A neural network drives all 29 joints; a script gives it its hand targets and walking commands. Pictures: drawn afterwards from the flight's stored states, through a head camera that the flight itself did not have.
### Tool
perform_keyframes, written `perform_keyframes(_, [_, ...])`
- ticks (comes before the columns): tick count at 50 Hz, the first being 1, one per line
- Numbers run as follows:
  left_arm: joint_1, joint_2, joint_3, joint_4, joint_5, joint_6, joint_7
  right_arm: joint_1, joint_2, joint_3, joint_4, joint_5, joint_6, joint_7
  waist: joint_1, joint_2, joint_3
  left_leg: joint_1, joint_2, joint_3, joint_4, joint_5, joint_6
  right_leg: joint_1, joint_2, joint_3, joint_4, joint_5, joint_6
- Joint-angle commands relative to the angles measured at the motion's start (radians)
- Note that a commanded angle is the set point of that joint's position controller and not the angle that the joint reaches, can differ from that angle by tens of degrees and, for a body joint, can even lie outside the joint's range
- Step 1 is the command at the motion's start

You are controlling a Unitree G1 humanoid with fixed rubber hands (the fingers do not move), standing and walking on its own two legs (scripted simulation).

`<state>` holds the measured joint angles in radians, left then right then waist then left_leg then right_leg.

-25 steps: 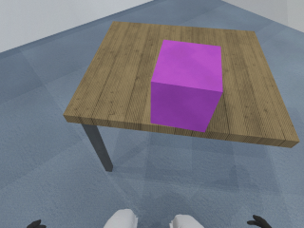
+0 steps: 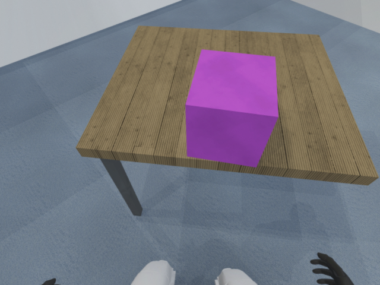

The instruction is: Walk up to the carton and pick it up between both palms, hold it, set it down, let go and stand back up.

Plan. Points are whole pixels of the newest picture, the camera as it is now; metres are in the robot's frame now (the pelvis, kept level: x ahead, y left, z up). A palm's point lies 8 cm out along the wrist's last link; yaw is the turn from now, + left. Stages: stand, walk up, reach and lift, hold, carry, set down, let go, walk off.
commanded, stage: walk up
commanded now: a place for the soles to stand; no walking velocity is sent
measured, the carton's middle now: (229, 108) +0.53 -0.06 +0.02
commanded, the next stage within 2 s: none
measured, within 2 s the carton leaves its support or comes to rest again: neither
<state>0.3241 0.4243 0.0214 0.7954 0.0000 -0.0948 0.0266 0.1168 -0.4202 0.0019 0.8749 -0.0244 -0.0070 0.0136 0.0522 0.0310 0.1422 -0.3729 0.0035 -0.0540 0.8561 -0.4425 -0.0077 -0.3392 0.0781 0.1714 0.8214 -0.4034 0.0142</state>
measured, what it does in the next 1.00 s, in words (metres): stands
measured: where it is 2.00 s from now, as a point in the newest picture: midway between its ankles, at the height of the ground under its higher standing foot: outside the picture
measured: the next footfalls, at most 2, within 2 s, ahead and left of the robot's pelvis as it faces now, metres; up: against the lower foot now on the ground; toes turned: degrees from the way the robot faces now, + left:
left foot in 1.54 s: +0.16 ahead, +0.07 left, +0.00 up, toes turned -3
right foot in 1.82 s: +0.12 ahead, -0.20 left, +0.00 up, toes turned +6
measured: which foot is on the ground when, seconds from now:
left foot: down 0.00-1.00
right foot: down 0.00-1.00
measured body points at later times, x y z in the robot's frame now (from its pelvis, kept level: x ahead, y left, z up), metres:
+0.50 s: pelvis +0.01 +0.01 +0.00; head +0.04 -0.01 +0.45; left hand +0.05 +0.33 -0.09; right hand +0.16 -0.31 -0.11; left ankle +0.04 +0.13 -0.70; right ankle +0.04 -0.14 -0.70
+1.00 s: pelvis +0.02 +0.00 +0.00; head +0.04 +0.00 +0.45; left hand +0.08 +0.33 -0.10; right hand +0.15 -0.30 -0.10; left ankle +0.05 +0.12 -0.70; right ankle +0.03 -0.15 -0.69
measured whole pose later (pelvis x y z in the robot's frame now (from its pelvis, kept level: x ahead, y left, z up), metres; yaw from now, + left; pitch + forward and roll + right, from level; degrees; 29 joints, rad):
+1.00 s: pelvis +0.02 +0.00 +0.00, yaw -1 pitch -5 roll -1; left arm 0.29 0.42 0.01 0.80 0.00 -0.06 0.03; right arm 0.15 -0.40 0.00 0.87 -0.02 -0.04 0.01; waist 0.05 0.03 0.13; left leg -0.33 0.00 -0.05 0.81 -0.40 0.00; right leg -0.33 0.08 0.17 0.87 -0.47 0.01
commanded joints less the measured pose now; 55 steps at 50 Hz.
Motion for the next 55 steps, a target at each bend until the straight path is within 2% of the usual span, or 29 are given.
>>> perform_keyframes(1, [0.05, 0.351, 0.094, 0.015, 0.027, -0.014, 0.013, -0.071, -0.206, -0.109, -0.086, 0.011, -0.012, -0.003, -0.037, -0.134, -0.074, -0.203, -0.001, -0.035, 0.063, -0.232, 0.041, 0.131, -0.317, 0.602, -0.389, 0.156, -0.284])
perform_keyframes(3, [0.02, 0.309, 0.085, -0.007, 0.028, -0.004, 0.013, -0.032, -0.179, -0.097, -0.066, 0.02, -0.029, -0.002, -0.065, -0.218, -0.078, -0.079, -0.002, -0.004, -0.127, -0.11, 0.053, 0.084, -0.248, 0.458, -0.323, 0.332, -0.235])
perform_keyframes(5, [-0.06, 0.241, 0.061, -0.031, 0.015, 0.006, 0.009, 0.039, -0.194, -0.118, -0.035, 0.014, -0.043, -0.006, -0.127, -0.149, -0.15, 0.217, -0.003, 0.004, -0.295, 0.09, 0.073, -0.083, -0.161, 0.27, -0.226, 0.414, -0.154])
perform_keyframes(7, [-0.068, 0.146, 0.036, -0.044, -0.003, 0.008, 0.009, 0.129, -0.291, -0.143, -0.017, 0.012, -0.05, -0.018, -0.178, 0.088, -0.22, 0.413, 0.235, -0.351, -0.459, 0.066, 0.199, -0.274, 0.012, 0.029, 0.125, 0.28, -0.041])
perform_keyframes(8, [-0.022, 0.168, 0.04, -0.026, -0.002, 0.017, 0.021, 0.1, -0.307, -0.134, -0.028, 0.011, -0.049, -0.013, -0.129, 0.12, -0.152, 0.337, 0.356, -0.509, -0.513, 0.057, 0.268, -0.322, 0.046, -0.042, 0.176, -0.147, -0.035])
perform_keyframes(12, [0.116, 0.217, 0.064, 0.042, 0.012, 0.001, 0.003, -0.068, -0.296, -0.136, -0.074, 0.007, -0.033, -0.003, -0.011, 0.131, -0.036, 0.085, 0.313, -0.333, -0.43, 0.053, 0.266, -0.106, -0.049, -0.12, 0.008, -0.157, -0.061])
perform_keyframes(14, [0.175, 0.224, 0.068, 0.071, 0.013, -0.012, 0.003, -0.101, -0.243, -0.12, -0.101, 0.011, -0.021, -0.001, 0.002, 0.119, -0.078, -0.005, 0.181, -0.16, -0.242, 0.138, 0.17, 0.08, -0.056, -0.029, -0.221, 0.077, -0.105])
perform_keyframes(15, [0.2, 0.27, 0.079, 0.069, 0.023, -0.024, 0.007, -0.108, -0.18, -0.106, -0.119, 0.019, -0.016, 0.0, 0.01, -0.017, -0.105, -0.076, 0.047, -0.021, -0.004, 0.186, 0.095, 0.135, -0.163, 0.245, -0.346, 0.171, -0.142])
perform_keyframes(16, [0.158, 0.334, 0.099, 0.058, 0.028, -0.027, 0.007, -0.105, -0.143, -0.096, -0.129, 0.021, -0.008, -0.002, -0.006, -0.115, -0.065, -0.252, -0.031, 0.043, 0.101, -0.061, 0.04, 0.207, -0.28, 0.544, -0.436, 0.248, -0.186])
perform_keyframes(18, [0.105, 0.377, 0.104, 0.036, 0.024, -0.019, 0.011, -0.075, -0.201, -0.11, -0.101, 0.008, -0.004, -0.001, -0.018, -0.084, -0.108, -0.249, -0.022, -0.046, 0.12, -0.257, 0.05, 0.198, -0.341, 0.676, -0.457, 0.018, -0.267])
perform_keyframes(21, [0.013, 0.317, 0.095, -0.008, 0.027, -0.008, 0.011, -0.033, -0.207, -0.104, -0.061, 0.022, -0.028, 0.0, -0.047, -0.178, -0.066, -0.158, 0.016, -0.006, -0.045, -0.144, 0.044, 0.139, -0.265, 0.487, -0.355, 0.259, -0.255])
perform_keyframes(24, [-0.045, 0.242, 0.061, -0.023, 0.013, 0.006, 0.005, 0.042, -0.196, -0.106, -0.037, 0.017, -0.043, -0.006, -0.112, -0.159, -0.148, 0.175, 0.013, -0.005, -0.274, 0.104, 0.073, -0.05, -0.176, 0.301, -0.233, 0.429, -0.162])
perform_keyframes(25, [-0.081, 0.209, 0.049, -0.039, 0.004, 0.013, 0.004, 0.083, -0.209, -0.117, -0.021, 0.013, -0.048, -0.012, -0.138, -0.154, -0.165, 0.27, 0.059, -0.081, -0.359, 0.096, 0.093, -0.115, -0.142, 0.214, -0.143, 0.41, -0.122])
perform_keyframes(26, [-0.075, 0.16, 0.039, -0.038, -0.001, 0.018, 0.003, 0.114, -0.281, -0.133, -0.012, 0.011, -0.051, -0.015, -0.156, 0.015, -0.2, 0.347, 0.188, -0.301, -0.452, 0.011, 0.156, -0.221, -0.043, 0.082, 0.008, 0.242, -0.06])
perform_keyframes(27, [-0.033, 0.161, 0.036, -0.024, 0.0, 0.026, 0.008, 0.107, -0.328, -0.139, -0.03, 0.012, -0.051, -0.013, -0.13, 0.105, -0.137, 0.326, 0.323, -0.507, -0.548, -0.081, 0.225, -0.312, 0.05, -0.011, 0.15, -0.076, -0.039])
perform_keyframes(28, [0.021, 0.208, 0.044, -0.01, 0.002, 0.03, 0.017, 0.084, -0.34, -0.141, -0.036, 0.013, -0.054, -0.008, -0.108, 0.124, -0.113, 0.284, 0.401, -0.556, -0.548, -0.029, 0.285, -0.304, 0.022, -0.044, 0.201, -0.209, -0.036])
perform_keyframes(32, [0.116, 0.206, 0.062, 0.044, 0.004, -0.001, 0.0, -0.051, -0.284, -0.127, -0.072, 0.007, -0.036, -0.004, -0.021, 0.14, -0.057, 0.082, 0.277, -0.289, -0.409, 0.148, 0.253, -0.083, -0.053, -0.116, -0.036, -0.082, -0.06])
perform_keyframes(34, [0.161, 0.226, 0.066, 0.054, 0.014, -0.017, 0.002, -0.069, -0.223, -0.112, -0.093, 0.011, -0.024, 0.0, -0.01, 0.082, -0.122, 0.046, 0.129, -0.098, -0.165, 0.309, 0.152, 0.075, -0.073, 0.021, -0.247, 0.152, -0.099])
perform_keyframes(35, [0.181, 0.272, 0.074, 0.058, 0.02, -0.028, 0.008, -0.093, -0.173, -0.101, -0.121, 0.019, -0.018, 0.0, -0.002, -0.037, -0.128, -0.063, 0.029, -0.005, 0.033, 0.284, 0.089, 0.144, -0.182, 0.281, -0.347, 0.276, -0.16])
perform_keyframes(36, [0.142, 0.313, 0.089, 0.042, 0.02, -0.03, 0.009, -0.079, -0.151, -0.094, -0.13, 0.016, -0.015, -0.001, -0.021, -0.108, -0.107, -0.208, -0.034, 0.043, 0.097, -0.019, 0.036, 0.239, -0.282, 0.511, -0.388, 0.404, -0.219])
perform_keyframes(38, [0.097, 0.342, 0.094, 0.036, 0.028, -0.017, 0.007, -0.06, -0.189, -0.099, -0.112, 0.011, -0.018, -0.006, -0.026, -0.131, -0.126, -0.233, -0.022, -0.025, 0.096, -0.272, 0.052, 0.22, -0.331, 0.603, -0.38, 0.314, -0.298])
perform_keyframes(43, [-0.075, 0.238, 0.057, -0.026, 0.006, 0.006, 0.009, 0.059, -0.193, -0.112, -0.036, 0.017, -0.047, -0.007, -0.126, -0.139, -0.168, 0.188, 0.014, -0.015, -0.261, 0.15, 0.086, -0.032, -0.173, 0.272, -0.21, 0.499, -0.16])
perform_keyframes(45, [-0.098, 0.166, 0.038, -0.042, -0.003, 0.008, 0.007, 0.154, -0.288, -0.139, -0.023, 0.008, -0.056, -0.019, -0.169, 0.106, -0.194, 0.368, 0.221, -0.341, -0.446, 0.152, 0.183, -0.231, 0.001, 0.022, 0.102, 0.33, -0.051])
perform_keyframes(46, [-0.044, 0.187, 0.038, -0.029, -0.003, 0.019, 0.016, 0.121, -0.311, -0.138, -0.037, 0.013, -0.056, -0.014, -0.132, 0.129, -0.162, 0.321, 0.364, -0.499, -0.494, 0.132, 0.279, -0.28, 0.036, -0.042, 0.16, -0.125, -0.041])
perform_keyframes(47, [0.014, 0.215, 0.04, -0.018, 0.001, 0.021, 0.021, 0.075, -0.319, -0.136, -0.047, 0.013, -0.052, -0.008, -0.095, 0.118, -0.136, 0.266, 0.401, -0.498, -0.479, 0.147, 0.32, -0.261, -0.012, -0.077, 0.177, -0.25, -0.04])
perform_keyframes(50, [0.136, 0.223, 0.054, 0.05, 0.012, 0.006, 0.0, -0.07, -0.297, -0.134, -0.09, 0.01, -0.033, -0.005, -0.013, 0.165, -0.06, 0.039, 0.305, -0.319, -0.415, 0.071, 0.273, -0.056, -0.04, -0.137, -0.003, -0.132, -0.062])
perform_keyframes(52, [0.171, 0.217, 0.063, 0.065, 0.016, -0.009, 0.001, -0.082, -0.231, -0.11, -0.098, 0.011, -0.023, -0.002, -0.002, 0.091, -0.076, -0.049, 0.157, -0.13, -0.229, 0.159, 0.165, 0.082, -0.061, -0.021, -0.213, 0.063, -0.101])
perform_keyframes(54, [0.14, 0.317, 0.09, 0.053, 0.029, -0.021, 0.004, -0.107, -0.15, -0.094, -0.123, 0.018, -0.018, -0.003, -0.02, -0.088, -0.07, -0.211, -0.026, 0.049, 0.079, -0.03, 0.033, 0.19, -0.28, 0.512, -0.412, 0.287, -0.212])
perform_keyframes(55, [0.138, 0.312, 0.085, 0.046, 0.024, -0.019, 0.006, -0.086, -0.174, -0.097, -0.119, 0.018, -0.015, -0.007, -0.02, -0.078, -0.128, -0.243, -0.023, 0.0, 0.072, -0.209, 0.043, 0.283, -0.303, 0.558, -0.391, 0.374, -0.253])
